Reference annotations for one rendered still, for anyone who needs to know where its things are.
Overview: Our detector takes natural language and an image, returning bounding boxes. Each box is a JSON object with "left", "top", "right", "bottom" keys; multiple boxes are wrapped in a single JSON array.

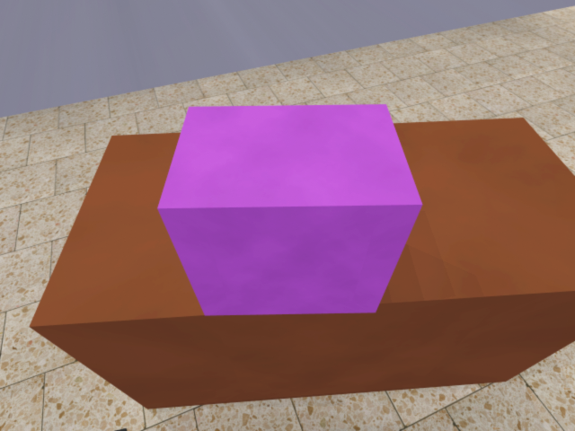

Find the pedestal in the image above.
[{"left": 29, "top": 118, "right": 575, "bottom": 409}]

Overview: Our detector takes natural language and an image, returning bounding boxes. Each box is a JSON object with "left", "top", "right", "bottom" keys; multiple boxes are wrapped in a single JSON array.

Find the carton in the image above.
[{"left": 157, "top": 104, "right": 422, "bottom": 316}]

